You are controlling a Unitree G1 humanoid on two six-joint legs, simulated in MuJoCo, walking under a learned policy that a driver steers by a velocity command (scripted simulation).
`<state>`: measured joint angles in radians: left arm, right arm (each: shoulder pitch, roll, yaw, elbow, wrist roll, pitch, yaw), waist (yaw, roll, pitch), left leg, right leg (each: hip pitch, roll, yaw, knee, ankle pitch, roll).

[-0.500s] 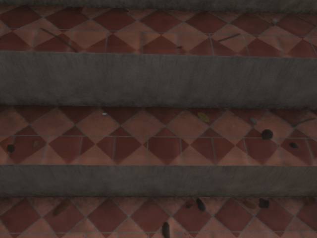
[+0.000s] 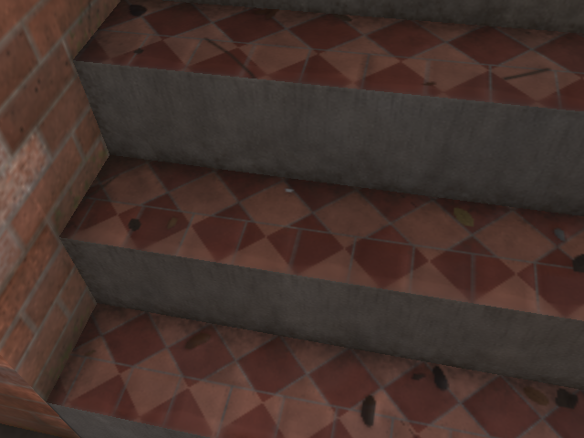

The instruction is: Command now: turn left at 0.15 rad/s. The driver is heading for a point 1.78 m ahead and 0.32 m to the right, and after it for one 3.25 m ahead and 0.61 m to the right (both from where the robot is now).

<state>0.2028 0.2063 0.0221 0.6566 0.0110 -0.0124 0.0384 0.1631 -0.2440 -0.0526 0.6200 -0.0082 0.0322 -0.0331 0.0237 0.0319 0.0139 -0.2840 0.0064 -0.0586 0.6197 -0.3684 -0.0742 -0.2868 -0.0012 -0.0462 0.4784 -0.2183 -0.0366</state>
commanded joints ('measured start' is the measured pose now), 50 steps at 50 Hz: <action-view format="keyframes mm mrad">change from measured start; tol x8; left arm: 1 42 157 45 -37 -13 -31 -14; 5 -51 106 31 -51 34 -69 -31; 50 -43 88 25 265 16 -15 -10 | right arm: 1 18 -103 -20 -51 -13 -18 -3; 50 55 -48 45 171 -17 -76 2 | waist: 1 -12 -163 -67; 3 35 86 -129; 9 6 66 -15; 50 -2 -22 13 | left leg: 1 157 6 0 -322 203 77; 2 283 98 -82 -273 342 105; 7 0 82 -111 -269 41 128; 27 17 45 -57 -228 286 125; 44 46 32 -32 -240 328 115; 48 28 4 -23 -307 52 115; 50 39 53 -77 -358 84 115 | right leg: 1 31 -182 223 -125 148 -95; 3 -50 -57 64 -70 -48 26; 6 51 -46 62 -29 13 51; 33 119 -65 101 -25 130 36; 50 145 -60 103 -105 81 47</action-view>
